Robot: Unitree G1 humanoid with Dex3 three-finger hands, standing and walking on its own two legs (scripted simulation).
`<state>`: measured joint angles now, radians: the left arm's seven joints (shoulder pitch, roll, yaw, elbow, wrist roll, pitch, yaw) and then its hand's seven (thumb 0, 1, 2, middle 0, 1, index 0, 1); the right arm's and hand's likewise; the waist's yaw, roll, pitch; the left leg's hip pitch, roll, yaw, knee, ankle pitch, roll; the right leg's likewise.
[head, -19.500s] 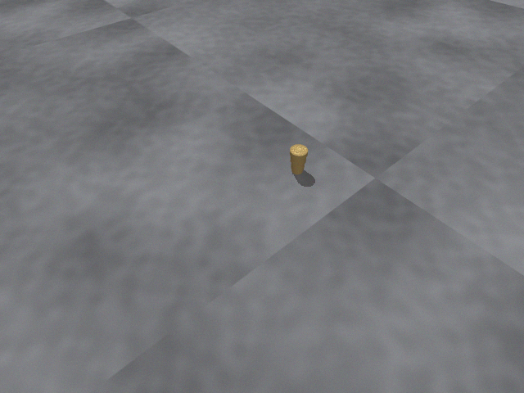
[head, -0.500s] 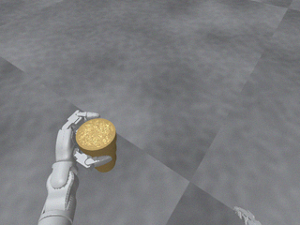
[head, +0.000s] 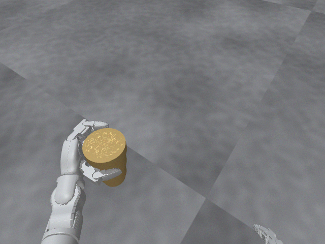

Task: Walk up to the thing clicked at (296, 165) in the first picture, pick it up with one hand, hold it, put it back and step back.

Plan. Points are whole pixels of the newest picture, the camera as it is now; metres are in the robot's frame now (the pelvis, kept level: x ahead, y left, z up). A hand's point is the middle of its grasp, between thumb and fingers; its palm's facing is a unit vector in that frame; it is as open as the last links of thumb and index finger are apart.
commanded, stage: hold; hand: left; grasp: from the side
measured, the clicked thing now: (109, 162) +0.32 +0.15 +0.02
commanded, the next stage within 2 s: crouch in 0.06 s
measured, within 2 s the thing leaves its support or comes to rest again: neither
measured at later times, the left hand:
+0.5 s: hand (105, 160) +0.34 +0.18 +0.00, palm faces +0.16 -0.99 +0.00, open 12.1 cm
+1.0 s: hand (116, 182) +0.38 +0.20 -0.26, palm faces +0.19 -0.98 -0.02, open 12.1 cm
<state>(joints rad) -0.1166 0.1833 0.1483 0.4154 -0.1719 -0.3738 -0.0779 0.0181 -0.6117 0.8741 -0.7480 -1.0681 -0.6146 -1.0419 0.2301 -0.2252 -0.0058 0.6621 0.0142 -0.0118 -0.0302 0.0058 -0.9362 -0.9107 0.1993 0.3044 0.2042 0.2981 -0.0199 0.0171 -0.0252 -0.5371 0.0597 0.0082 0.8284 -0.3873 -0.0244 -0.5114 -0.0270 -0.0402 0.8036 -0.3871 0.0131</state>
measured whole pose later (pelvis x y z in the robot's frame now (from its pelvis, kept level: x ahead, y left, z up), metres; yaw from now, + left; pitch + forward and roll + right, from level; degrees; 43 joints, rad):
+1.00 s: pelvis -0.05 +0.00 -0.23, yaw -2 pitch +33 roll -2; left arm -0.56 0.29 0.39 1.00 -0.13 -0.77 -0.11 0.01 -0.61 0.87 -0.76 -1.05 -0.63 -1.03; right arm 0.11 -0.25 0.00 0.70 -0.08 -0.01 0.07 0.00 -0.92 -0.92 0.20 0.30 0.20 0.30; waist -0.08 0.00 -0.18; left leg -1.76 0.06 -0.05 1.84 -0.66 -0.03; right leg -1.73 -0.03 -0.03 1.82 -0.67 0.01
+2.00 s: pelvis -0.08 +0.01 -0.43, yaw -9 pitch +25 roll -9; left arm -0.78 0.64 0.59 1.22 -0.04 -0.80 -0.13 0.01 -0.61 0.88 -0.74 -1.07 -0.61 -1.04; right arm 0.04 -0.32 0.21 0.68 -0.20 0.06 0.12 0.00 -0.92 -0.91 0.20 0.30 0.21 0.30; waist -0.22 -0.09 0.09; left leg -2.29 0.04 -0.22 2.52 -0.68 -0.03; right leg -2.20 0.01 -0.11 2.40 -0.65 0.04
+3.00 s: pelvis -0.09 +0.03 -0.44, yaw -14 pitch +17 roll -16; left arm -0.83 0.92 0.53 1.48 -0.04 -0.99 -0.01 0.00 -0.61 0.89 -0.74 -1.06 -0.62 -1.03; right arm -0.12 -0.36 0.49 0.56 -0.33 0.08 0.13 -0.01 -0.91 -0.91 0.20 0.30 0.21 0.30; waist -0.29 -0.24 0.27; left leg -2.25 0.03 -0.36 2.62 -0.72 -0.03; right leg -2.10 0.05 -0.21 2.39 -0.64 0.07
